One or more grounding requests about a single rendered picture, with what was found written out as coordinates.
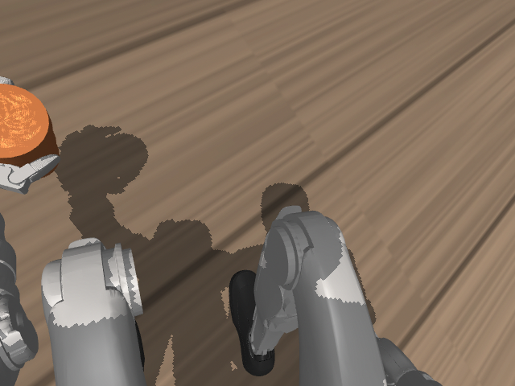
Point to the cup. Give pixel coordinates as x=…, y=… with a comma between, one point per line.
x=26, y=132

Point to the left robot arm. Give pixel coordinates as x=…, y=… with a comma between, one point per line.
x=18, y=338

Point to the right robot hand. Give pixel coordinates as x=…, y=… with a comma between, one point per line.
x=395, y=362

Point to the right robot foot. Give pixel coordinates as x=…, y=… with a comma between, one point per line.
x=242, y=306

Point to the right robot arm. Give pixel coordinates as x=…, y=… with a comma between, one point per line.
x=417, y=378

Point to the left robot hand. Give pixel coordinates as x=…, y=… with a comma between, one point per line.
x=16, y=179

